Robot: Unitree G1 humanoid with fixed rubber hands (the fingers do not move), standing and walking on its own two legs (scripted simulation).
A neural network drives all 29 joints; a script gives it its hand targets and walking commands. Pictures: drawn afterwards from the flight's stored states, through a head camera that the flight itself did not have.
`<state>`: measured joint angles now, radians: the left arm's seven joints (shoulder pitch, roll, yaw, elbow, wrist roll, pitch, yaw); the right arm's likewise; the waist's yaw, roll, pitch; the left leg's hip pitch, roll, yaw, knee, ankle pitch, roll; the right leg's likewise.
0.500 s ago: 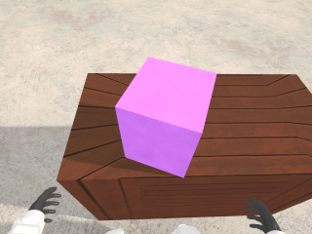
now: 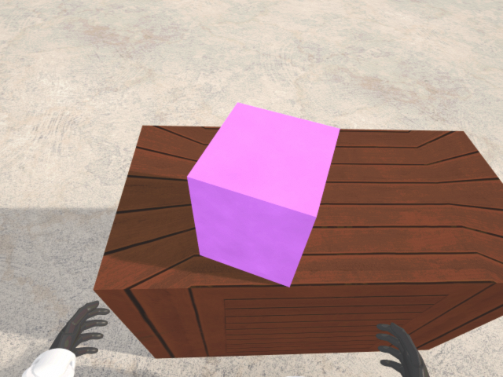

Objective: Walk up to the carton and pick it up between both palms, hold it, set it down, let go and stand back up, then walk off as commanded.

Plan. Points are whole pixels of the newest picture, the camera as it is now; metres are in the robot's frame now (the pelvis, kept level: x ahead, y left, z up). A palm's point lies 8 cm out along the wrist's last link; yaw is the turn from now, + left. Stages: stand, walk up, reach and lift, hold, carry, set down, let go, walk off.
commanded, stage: reach and lift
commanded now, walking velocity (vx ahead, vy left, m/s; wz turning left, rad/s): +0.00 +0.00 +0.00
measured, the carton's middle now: (264, 197) +0.44 -0.04 +0.00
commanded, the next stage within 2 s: none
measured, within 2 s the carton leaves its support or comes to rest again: neither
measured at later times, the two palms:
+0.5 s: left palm (65, 331) +0.20 +0.27 -0.02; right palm (397, 350) +0.17 -0.23 -0.03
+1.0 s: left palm (74, 298) +0.24 +0.25 +0.02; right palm (377, 325) +0.20 -0.19 +0.01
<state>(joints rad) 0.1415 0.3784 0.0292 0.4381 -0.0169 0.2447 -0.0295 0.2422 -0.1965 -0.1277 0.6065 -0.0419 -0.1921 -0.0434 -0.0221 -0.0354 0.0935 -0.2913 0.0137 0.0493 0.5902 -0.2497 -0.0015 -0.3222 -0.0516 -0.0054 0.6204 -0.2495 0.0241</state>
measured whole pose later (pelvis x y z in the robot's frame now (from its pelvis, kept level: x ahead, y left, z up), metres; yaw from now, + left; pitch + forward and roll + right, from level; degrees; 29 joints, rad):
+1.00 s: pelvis +0.02 +0.01 +0.01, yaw +0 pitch -3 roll +0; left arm 0.21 0.38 -0.01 0.25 -0.27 -0.13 -0.14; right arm 0.35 -0.01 -0.04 0.19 0.05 -0.24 -0.23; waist 0.00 -0.02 0.06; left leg -0.23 0.01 0.05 0.54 -0.26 0.00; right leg -0.25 -0.05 -0.01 0.53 -0.24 0.02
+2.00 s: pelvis +0.03 +0.01 +0.01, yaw +0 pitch -1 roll +0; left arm -0.16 0.38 -0.07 0.16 -0.34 0.29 -0.07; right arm 0.01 -0.05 -0.06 0.03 0.09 0.21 -0.24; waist -0.07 0.01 0.02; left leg -0.23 0.01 0.05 0.50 -0.25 0.01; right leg -0.24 -0.05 -0.01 0.48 -0.22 0.04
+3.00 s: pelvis +0.02 +0.01 +0.01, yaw +0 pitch -2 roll +0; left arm -0.94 0.38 -0.05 1.01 -0.30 0.25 -0.04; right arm -0.70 -0.11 -0.11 0.64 0.14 0.28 -0.24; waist -0.19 -0.01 0.01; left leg -0.23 0.01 0.05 0.49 -0.22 0.01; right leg -0.24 -0.05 -0.01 0.47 -0.20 0.04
